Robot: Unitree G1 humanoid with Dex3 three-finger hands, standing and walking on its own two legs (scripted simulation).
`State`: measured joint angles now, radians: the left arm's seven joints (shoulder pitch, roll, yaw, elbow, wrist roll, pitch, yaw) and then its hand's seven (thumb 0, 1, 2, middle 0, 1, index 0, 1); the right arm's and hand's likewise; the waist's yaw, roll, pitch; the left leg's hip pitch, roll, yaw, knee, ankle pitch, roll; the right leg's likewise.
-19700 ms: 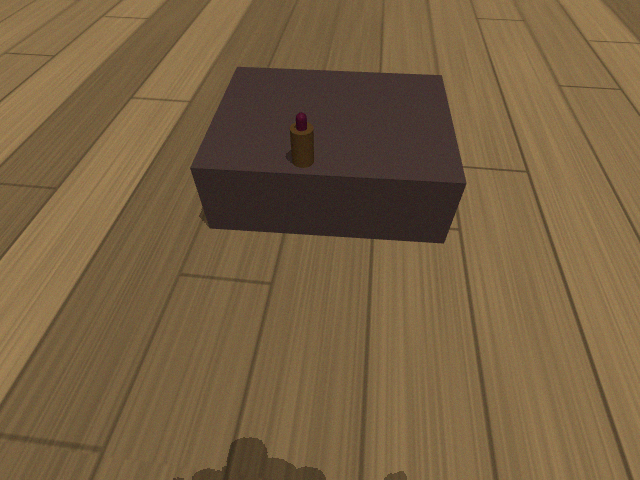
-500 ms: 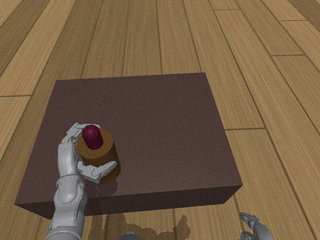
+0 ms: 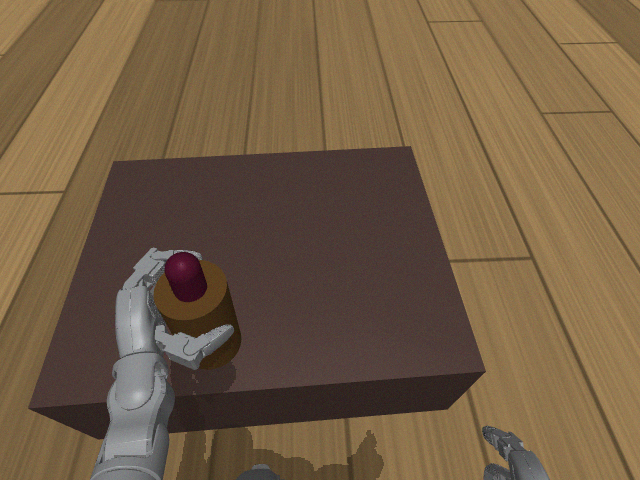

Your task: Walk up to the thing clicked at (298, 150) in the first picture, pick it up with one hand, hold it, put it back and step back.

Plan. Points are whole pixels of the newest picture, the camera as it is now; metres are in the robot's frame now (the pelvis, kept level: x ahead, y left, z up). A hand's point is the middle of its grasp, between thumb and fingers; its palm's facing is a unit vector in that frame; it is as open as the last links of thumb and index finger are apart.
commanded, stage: hold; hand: left
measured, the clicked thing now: (198, 306) +0.32 +0.16 +0.03
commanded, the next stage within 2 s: crouch in 0.16 s
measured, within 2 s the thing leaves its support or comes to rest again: neither
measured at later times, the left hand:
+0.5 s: hand (191, 309) +0.33 +0.17 +0.02, palm faces +0.20 -0.98 -0.03, open 11.4 cm
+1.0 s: hand (197, 323) +0.38 +0.21 -0.13, palm faces +0.27 -0.96 -0.04, open 11.4 cm
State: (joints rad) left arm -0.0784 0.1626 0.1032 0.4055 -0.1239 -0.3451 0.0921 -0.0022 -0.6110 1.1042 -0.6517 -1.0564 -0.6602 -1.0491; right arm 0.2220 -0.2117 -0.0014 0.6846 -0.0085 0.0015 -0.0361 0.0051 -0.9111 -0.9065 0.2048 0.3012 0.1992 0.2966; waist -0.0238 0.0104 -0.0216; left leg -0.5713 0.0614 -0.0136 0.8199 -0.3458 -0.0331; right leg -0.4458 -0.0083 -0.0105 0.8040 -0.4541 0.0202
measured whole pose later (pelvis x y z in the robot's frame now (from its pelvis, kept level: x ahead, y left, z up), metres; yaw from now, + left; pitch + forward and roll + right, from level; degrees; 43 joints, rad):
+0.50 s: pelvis +0.00 +0.00 +0.00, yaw +0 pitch +7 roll -1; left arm -0.12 0.16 0.12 0.49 -0.12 -0.39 0.08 0.00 -0.61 1.10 -0.66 -1.04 -0.67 -1.04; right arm 0.21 -0.21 -0.01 0.70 -0.01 -0.01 -0.03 0.00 -0.91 -0.91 0.21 0.30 0.20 0.30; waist -0.03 0.00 -0.02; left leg -0.61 0.06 -0.01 0.84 -0.35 -0.03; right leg -0.48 -0.01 -0.01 0.83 -0.46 0.02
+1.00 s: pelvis -0.03 +0.00 -0.12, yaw -3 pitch +26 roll -4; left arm -0.46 0.29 0.36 0.90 -0.12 -0.65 0.02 0.00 -0.61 1.10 -0.66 -1.04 -0.67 -1.03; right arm 0.20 -0.23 -0.02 0.76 -0.07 0.01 0.04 0.00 -0.91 -0.91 0.20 0.30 0.20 0.30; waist -0.08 0.02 -0.15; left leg -1.37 0.09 -0.07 1.42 -0.51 -0.04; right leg -1.22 0.03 -0.03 1.41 -0.64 0.02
